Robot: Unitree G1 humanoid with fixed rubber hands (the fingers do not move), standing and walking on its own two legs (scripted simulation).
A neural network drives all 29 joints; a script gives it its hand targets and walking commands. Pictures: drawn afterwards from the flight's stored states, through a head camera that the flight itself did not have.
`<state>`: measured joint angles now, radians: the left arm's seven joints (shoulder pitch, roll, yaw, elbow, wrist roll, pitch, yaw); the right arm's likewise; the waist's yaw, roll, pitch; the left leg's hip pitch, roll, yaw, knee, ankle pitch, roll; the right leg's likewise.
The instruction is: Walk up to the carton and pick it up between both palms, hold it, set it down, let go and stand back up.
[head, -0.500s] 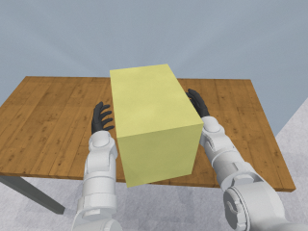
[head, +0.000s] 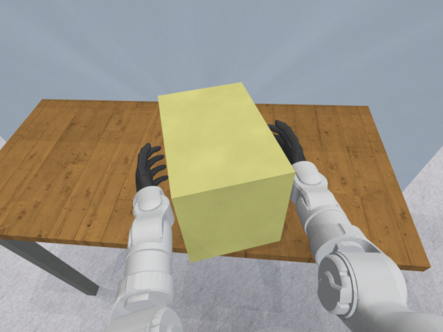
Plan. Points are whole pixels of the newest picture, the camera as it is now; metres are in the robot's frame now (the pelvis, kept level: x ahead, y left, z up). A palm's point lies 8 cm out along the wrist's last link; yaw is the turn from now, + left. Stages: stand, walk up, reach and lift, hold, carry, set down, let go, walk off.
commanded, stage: set down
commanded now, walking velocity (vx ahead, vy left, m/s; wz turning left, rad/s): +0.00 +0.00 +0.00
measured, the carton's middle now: (217, 166) +0.43 +0.08 +0.05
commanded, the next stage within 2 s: none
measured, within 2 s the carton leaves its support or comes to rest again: rests again in 0.48 s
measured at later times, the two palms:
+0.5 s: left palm (145, 185) +0.36 +0.20 +0.07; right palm (290, 163) +0.45 -0.07 +0.05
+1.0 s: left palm (144, 180) +0.37 +0.20 +0.08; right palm (317, 163) +0.47 -0.13 +0.04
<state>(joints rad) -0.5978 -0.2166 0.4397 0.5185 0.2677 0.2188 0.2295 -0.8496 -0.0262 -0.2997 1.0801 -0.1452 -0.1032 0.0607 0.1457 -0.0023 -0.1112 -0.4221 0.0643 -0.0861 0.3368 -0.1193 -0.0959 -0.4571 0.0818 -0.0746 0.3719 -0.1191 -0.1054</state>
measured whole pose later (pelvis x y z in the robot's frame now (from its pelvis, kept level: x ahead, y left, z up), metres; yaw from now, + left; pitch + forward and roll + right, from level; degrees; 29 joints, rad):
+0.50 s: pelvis -0.01 +0.01 +0.00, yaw -2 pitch +14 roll +1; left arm -0.70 -0.15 0.29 0.61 0.08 0.24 0.35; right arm -0.89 -0.12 -0.26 1.09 -0.04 0.01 0.02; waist 0.22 -0.03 -0.10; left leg -0.52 0.06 -0.06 0.40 -0.13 -0.08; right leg -0.55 0.08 -0.05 0.40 -0.10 -0.09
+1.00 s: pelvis +0.01 +0.03 +0.00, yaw -3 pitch +17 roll -1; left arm -0.45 -0.10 0.09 0.08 -0.04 0.48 0.35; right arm -0.73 -0.42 0.10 0.73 0.33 0.09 0.04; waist 0.21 0.06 -0.06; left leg -0.56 0.08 -0.04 0.41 -0.16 -0.06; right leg -0.53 0.10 -0.02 0.28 -0.06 -0.07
